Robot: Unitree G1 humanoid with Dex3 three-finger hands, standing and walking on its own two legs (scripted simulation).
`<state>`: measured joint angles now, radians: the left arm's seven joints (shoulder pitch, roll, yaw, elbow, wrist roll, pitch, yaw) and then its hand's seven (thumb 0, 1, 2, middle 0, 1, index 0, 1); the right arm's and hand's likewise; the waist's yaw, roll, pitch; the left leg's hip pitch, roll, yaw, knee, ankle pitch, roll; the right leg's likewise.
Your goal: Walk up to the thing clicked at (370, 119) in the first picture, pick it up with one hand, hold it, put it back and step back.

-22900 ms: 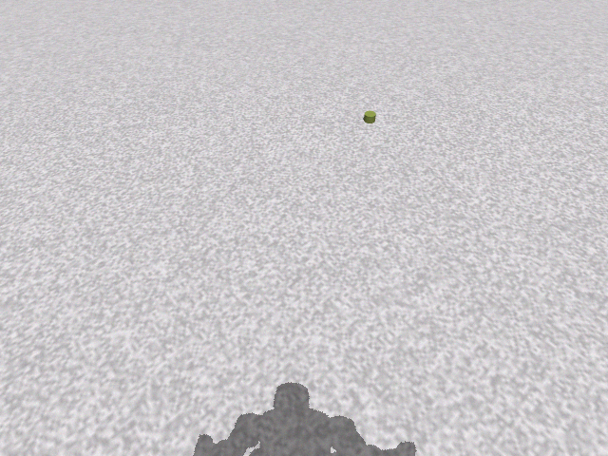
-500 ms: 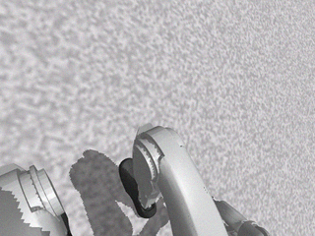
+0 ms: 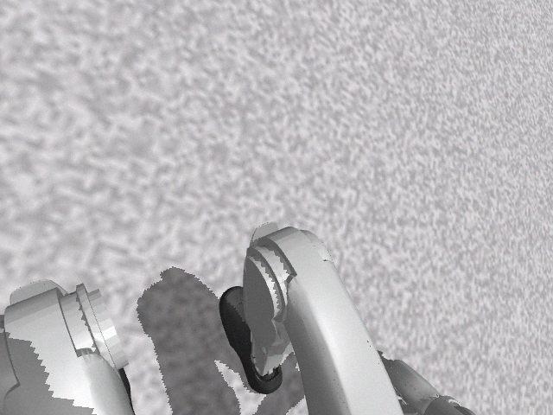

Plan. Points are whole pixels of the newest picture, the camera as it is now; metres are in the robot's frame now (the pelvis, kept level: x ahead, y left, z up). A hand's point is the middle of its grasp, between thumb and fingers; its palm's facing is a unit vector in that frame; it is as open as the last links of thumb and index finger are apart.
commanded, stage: settle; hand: left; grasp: from above
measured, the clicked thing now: out of the picture +0.45 +0.39 -0.26
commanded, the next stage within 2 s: lift in 0.52 s
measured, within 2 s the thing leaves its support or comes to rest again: neither
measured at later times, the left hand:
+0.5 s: hand out of the picture +0.43 +0.38 -0.15, palm faces -0.43 -0.14 -0.89, open 8.1 cm
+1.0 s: hand out of the picture +0.40 +0.38 -0.08, palm faces -0.45 -0.17 -0.88, open 8.1 cm
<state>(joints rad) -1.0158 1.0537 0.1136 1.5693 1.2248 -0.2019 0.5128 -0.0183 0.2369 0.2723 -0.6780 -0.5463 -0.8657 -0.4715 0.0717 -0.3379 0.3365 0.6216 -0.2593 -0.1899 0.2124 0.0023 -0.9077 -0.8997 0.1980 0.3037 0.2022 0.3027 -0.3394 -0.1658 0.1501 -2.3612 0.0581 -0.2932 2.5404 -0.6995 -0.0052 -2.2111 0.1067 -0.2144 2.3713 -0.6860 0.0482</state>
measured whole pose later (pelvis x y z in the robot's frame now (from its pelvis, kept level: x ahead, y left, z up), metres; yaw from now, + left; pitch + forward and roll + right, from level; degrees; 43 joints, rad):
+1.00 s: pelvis -0.01 -0.01 +0.05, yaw +8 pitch +34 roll -9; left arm -0.83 0.79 0.07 1.08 1.10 -0.13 0.09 -0.02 0.24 0.26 -0.70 -0.49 -0.88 -0.45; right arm 0.19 -0.29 0.09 0.64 -0.08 0.04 0.10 0.00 -0.91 -0.90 0.20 0.30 0.20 0.30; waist -0.19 0.00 -0.05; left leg -2.27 0.04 -0.14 2.30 -0.63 0.01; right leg -2.15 0.05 -0.11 2.23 -0.68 0.03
